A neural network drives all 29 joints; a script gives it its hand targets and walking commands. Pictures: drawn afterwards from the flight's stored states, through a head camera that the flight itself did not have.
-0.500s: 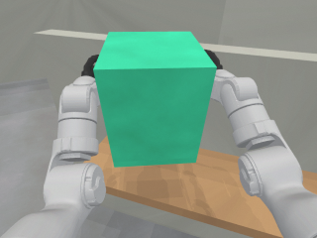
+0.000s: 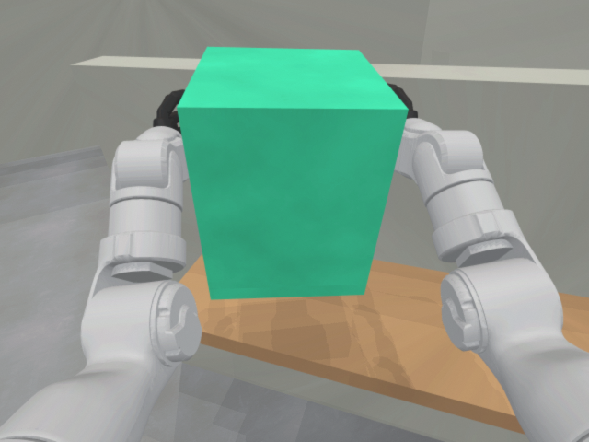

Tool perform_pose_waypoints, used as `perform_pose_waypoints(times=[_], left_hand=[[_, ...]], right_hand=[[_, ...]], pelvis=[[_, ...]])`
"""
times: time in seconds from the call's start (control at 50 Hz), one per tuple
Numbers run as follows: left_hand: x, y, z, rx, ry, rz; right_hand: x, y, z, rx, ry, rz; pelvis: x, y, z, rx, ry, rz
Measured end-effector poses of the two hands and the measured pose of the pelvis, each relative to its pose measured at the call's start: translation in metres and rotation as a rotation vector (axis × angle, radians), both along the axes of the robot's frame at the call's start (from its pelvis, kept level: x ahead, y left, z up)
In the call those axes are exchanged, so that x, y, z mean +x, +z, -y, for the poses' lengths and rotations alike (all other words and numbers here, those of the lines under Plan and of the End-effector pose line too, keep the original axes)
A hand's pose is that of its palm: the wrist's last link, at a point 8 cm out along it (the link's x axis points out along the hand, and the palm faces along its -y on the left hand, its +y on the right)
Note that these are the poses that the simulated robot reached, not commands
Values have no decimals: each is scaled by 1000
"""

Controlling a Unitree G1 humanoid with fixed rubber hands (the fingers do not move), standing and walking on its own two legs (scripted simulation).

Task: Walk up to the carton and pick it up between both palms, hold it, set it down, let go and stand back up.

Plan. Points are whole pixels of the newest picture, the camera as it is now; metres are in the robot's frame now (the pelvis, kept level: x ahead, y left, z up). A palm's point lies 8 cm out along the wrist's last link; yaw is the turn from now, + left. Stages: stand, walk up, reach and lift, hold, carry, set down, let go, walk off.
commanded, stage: hold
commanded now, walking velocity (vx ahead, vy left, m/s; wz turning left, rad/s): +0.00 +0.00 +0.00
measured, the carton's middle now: (286, 172) +0.37 -0.02 +0.26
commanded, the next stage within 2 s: none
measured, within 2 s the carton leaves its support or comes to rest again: neither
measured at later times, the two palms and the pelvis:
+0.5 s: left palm (169, 172) +0.38 +0.14 +0.27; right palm (395, 142) +0.37 -0.16 +0.30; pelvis +0.01 +0.00 +0.00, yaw +1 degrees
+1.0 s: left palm (166, 155) +0.38 +0.13 +0.29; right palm (396, 140) +0.37 -0.16 +0.30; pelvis +0.01 +0.00 +0.00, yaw +1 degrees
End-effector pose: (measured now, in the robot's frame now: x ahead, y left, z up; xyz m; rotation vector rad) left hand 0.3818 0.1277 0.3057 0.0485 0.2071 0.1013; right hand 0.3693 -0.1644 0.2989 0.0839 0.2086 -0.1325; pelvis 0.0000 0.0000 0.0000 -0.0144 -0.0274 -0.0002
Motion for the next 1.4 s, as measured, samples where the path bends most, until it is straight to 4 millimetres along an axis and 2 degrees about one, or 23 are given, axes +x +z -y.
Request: perform_pose_waypoints(times=[0.18, 0.36, 0.44, 0.56, 0.78, 0.92, 1.06, 1.18, 1.32, 1.4], left_hand=[[11, -1, -4, -27, -16, 25], [8, -31, -8, -78, -33, 11], [2, -37, -8, -62, -26, 13], [-4, -27, -6, -27, -16, 34], [1, -4, 3, -3, -16, 18], [3, -6, -2, -25, -10, 10], [2, -19, -10, -51, -16, 11], [1, -27, -8, -45, -28, 10], [5, -18, -2, -23, -27, 26], [7, -12, 1, -19, -17, 22]], right_hand=[[7, 8, -4, -49, -10, 21], [2, -1, -8, -96, -19, 1], [-2, -5, -9, -76, -17, 5], [-6, -1, -6, -26, -17, 29], [-3, 3, 3, -2, -22, 16], [-1, -1, -2, -44, -10, 7], [-3, -1, -9, -76, -12, 5], [-4, 4, -9, -58, -25, 4], [1, 13, -3, -36, -29, 23], [4, 10, 1, -16, -22, 19]], pelvis=[[10, 1, 10, -8, 15, -16], [18, 0, 9, -19, 20, 29], [16, 0, 6, -21, 25, 32], [12, -1, 0, -18, 24, 26], [6, 0, -2, -7, 4, 11], [8, 1, 2, -9, 7, 10], [9, 0, 6, -14, 21, 18], [7, 0, 6, -14, 25, 11], [8, 0, 2, -13, 19, -3], [11, 0, 1, -12, 13, 4]])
